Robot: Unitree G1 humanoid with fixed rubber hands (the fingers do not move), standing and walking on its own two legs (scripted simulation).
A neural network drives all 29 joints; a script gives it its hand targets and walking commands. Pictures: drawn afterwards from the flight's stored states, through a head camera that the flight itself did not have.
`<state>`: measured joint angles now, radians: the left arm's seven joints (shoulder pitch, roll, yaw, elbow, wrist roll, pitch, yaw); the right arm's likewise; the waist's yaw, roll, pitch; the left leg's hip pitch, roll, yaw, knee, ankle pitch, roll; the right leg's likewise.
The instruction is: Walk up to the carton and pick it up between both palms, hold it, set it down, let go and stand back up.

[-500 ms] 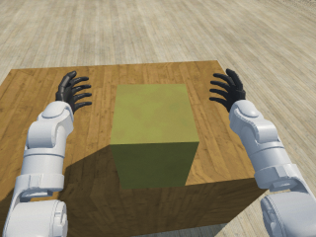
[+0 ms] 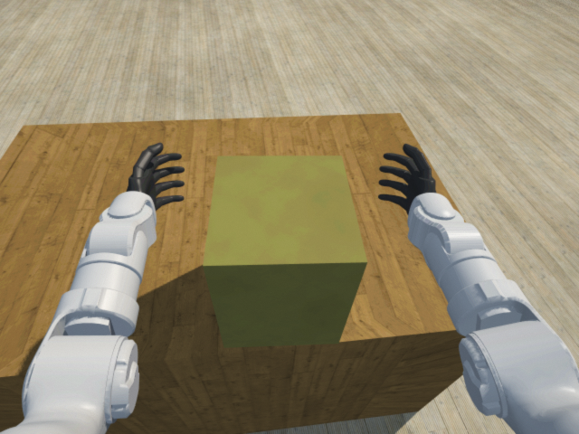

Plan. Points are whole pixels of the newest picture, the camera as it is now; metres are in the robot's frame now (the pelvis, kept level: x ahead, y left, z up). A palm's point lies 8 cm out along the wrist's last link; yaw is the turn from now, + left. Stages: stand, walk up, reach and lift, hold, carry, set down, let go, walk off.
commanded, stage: reach and lift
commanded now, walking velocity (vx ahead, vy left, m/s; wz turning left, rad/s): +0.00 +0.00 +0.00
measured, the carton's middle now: (281, 254) +0.42 +0.03 -0.01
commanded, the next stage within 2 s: none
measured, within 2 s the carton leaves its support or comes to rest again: neither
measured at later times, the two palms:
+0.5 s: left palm (164, 248) +0.40 +0.21 +0.03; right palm (391, 240) +0.41 -0.15 +0.04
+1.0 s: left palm (186, 248) +0.41 +0.18 +0.03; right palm (373, 242) +0.41 -0.12 +0.04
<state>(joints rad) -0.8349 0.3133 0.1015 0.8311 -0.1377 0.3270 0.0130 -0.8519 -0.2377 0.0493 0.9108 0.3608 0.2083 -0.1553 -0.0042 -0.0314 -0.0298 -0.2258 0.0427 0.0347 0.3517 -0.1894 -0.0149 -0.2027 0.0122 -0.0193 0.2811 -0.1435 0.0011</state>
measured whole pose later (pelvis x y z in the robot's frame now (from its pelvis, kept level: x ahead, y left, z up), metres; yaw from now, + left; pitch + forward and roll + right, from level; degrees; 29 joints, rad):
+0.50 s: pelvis -0.01 +0.00 -0.01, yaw +1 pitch +14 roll -2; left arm -0.86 0.22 0.05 1.35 -0.16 -0.28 0.05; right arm -0.84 -0.13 -0.02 1.25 0.22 -0.19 -0.14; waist -0.01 -0.03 -0.17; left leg -0.54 0.05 0.00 0.52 -0.23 -0.02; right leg -0.50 0.01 -0.05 0.44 -0.19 0.00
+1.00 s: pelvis -0.02 +0.00 -0.02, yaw +0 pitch +18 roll -1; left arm -0.92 0.14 0.16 1.39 -0.05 -0.35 0.11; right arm -0.89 -0.04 -0.16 1.25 0.07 -0.24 -0.16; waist -0.01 -0.02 -0.20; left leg -0.65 0.04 0.01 0.58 -0.24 -0.01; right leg -0.63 0.01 -0.04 0.51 -0.20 0.00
